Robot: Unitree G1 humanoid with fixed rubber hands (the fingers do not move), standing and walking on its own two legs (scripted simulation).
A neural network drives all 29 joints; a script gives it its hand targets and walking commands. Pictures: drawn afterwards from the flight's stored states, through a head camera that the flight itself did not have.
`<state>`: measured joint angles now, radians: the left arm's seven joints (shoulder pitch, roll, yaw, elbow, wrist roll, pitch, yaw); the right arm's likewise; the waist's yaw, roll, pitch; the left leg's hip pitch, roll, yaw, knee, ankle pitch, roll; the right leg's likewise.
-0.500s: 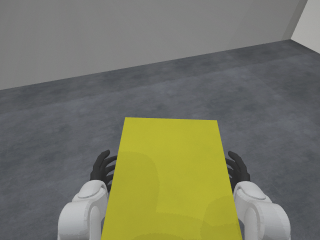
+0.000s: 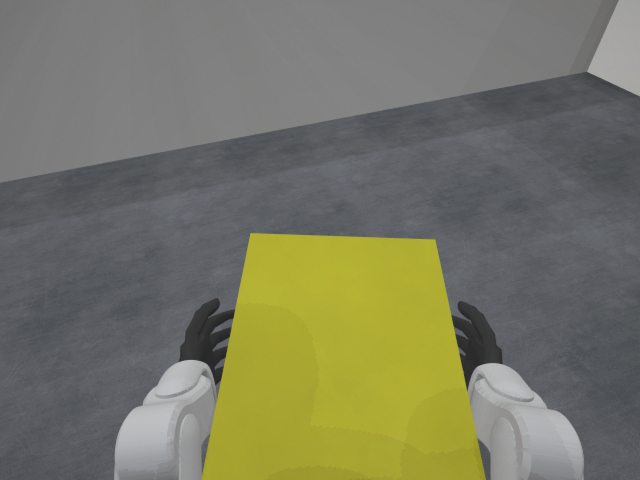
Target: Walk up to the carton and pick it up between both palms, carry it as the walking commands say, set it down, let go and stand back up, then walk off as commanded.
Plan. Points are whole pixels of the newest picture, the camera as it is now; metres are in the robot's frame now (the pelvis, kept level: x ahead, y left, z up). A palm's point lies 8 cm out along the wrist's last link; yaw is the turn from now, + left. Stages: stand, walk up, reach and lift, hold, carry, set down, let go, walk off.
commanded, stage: carry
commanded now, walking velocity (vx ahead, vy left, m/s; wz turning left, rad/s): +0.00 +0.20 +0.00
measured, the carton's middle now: (336, 389) +0.24 +0.00 +0.01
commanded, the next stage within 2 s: none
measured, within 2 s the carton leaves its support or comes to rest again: neither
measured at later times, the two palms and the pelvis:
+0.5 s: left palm (63, 411) +0.18 +0.28 +0.08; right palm (365, 419) +0.18 -0.02 +0.08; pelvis -0.05 +0.13 +0.00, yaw -1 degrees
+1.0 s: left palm out of the picture +0.14 +0.42 +0.08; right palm (215, 465) +0.14 +0.12 +0.08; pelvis -0.09 +0.27 +0.00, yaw -1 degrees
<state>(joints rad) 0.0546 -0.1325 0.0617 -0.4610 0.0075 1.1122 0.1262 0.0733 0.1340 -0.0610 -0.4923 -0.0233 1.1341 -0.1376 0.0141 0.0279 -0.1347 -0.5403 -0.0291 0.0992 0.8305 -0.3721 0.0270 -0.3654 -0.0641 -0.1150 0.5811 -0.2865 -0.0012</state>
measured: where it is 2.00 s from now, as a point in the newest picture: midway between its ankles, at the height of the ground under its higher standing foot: outside the picture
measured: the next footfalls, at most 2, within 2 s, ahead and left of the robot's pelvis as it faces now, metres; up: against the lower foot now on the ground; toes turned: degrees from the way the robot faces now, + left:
left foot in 0.16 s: +0.06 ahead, +0.18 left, +0.00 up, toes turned +6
right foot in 0.46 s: -0.02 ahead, +0.02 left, +0.00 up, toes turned -8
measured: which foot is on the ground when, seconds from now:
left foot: up 0.00-0.14, down 0.16-0.46, up 0.48-0.70, down 0.72-1.00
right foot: down 0.00-0.16, up 0.18-0.44, down 0.46-0.72, up 0.74-1.00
